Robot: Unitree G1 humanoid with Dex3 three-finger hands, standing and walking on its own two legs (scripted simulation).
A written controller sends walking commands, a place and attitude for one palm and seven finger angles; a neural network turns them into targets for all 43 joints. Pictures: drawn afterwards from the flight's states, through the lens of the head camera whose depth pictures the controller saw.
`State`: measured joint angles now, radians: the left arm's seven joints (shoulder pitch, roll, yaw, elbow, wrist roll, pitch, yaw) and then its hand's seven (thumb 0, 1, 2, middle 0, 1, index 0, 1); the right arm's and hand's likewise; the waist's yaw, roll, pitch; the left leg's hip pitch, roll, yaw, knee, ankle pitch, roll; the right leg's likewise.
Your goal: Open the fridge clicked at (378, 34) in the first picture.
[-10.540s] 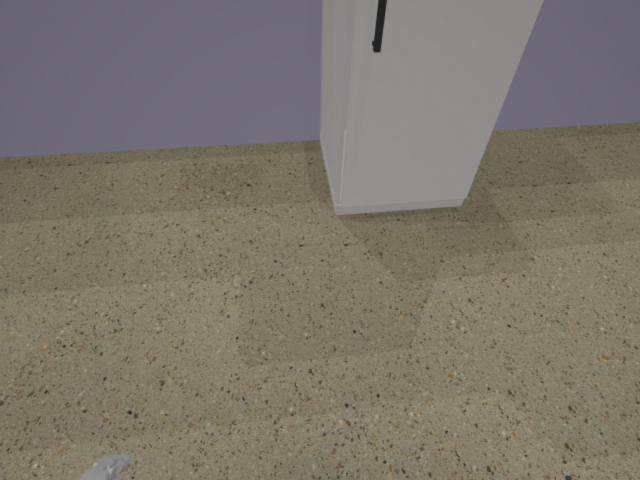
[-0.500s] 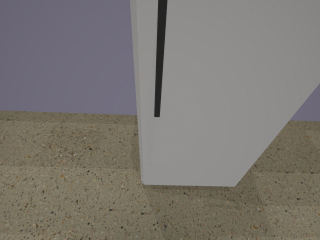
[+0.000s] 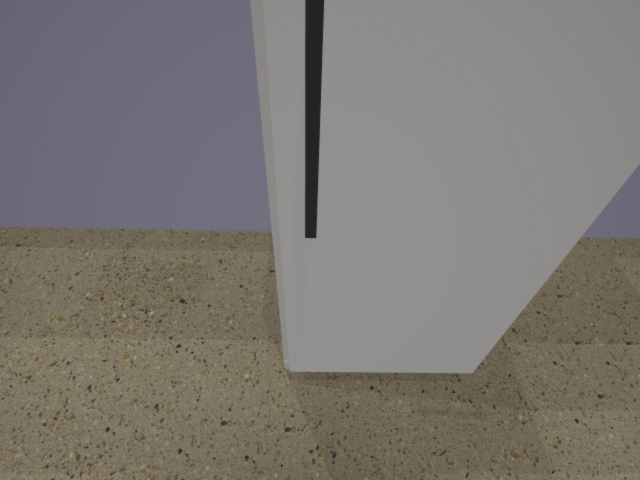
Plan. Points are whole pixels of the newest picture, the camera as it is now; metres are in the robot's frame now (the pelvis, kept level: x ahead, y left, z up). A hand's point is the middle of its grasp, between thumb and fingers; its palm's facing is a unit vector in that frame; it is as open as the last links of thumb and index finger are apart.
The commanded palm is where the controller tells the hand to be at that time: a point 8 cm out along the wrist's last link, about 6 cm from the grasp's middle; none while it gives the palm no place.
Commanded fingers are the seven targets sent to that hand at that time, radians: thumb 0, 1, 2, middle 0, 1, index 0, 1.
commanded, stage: look again from close up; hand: left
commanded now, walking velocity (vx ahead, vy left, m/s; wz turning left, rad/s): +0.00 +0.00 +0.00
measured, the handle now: (312, 112) +0.51 +0.05 +0.21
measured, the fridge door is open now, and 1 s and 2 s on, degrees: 0 0 0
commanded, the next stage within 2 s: shuffle to correct the standing spot in 0.50 s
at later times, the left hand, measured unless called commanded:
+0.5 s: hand out of the picture +0.00 +0.15 -0.18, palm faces +0.01 -0.98 -0.18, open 7.4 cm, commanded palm none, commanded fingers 0.00 0.90 0.90 -0.20 -0.30 -0.20 -0.30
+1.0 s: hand out of the picture -0.02 +0.10 -0.18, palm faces +0.06 -0.99 -0.16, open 7.4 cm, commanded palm none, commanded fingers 0.00 0.90 0.90 -0.20 -0.30 -0.20 -0.30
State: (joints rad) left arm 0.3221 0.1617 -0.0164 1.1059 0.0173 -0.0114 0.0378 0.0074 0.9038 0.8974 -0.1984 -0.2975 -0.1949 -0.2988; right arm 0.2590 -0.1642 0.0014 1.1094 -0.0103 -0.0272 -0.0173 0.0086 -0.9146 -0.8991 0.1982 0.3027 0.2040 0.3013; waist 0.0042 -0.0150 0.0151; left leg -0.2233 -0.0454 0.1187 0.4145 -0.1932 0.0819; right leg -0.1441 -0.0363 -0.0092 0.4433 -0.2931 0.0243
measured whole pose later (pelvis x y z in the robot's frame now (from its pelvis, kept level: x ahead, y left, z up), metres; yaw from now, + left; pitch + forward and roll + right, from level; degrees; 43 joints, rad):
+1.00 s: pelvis +0.03 -0.06 -0.01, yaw +1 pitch +1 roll +1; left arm 0.38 0.13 0.01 1.10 0.03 0.01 0.02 0.01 0.90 0.90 -0.20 -0.30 -0.19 -0.30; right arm 0.30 -0.12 -0.02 1.13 -0.02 -0.01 -0.04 0.01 -0.91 -0.90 0.20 0.30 0.20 0.30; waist 0.00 -0.01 0.01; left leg -0.27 0.03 0.06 0.52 -0.28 0.00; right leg -0.15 0.04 -0.06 0.50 -0.38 -0.06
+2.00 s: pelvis +0.08 -0.18 +0.00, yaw +2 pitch -2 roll +0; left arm 0.26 0.17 0.02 1.09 0.01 0.00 0.04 0.01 0.94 0.90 -0.20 -0.30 -0.20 -0.30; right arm 0.31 -0.10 -0.01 1.13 -0.02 0.00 -0.02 0.01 -0.92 -0.90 0.20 0.30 0.20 0.30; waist 0.00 -0.02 0.02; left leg -0.19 0.06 0.08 0.49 -0.27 -0.02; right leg -0.21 -0.02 -0.09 0.49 -0.25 -0.01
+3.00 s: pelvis +0.08 -0.16 +0.00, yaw +2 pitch -1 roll +1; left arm 0.29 0.14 -0.01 1.10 0.01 -0.02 0.03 0.01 0.91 0.90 -0.20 -0.30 -0.20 -0.30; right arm 0.32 -0.14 0.01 1.09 -0.01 -0.02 -0.02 0.01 -0.91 -0.90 0.20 0.30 0.20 0.30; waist 0.00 0.02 0.04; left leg -0.18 0.02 0.10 0.45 -0.25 0.01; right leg -0.23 -0.06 -0.06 0.49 -0.24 0.02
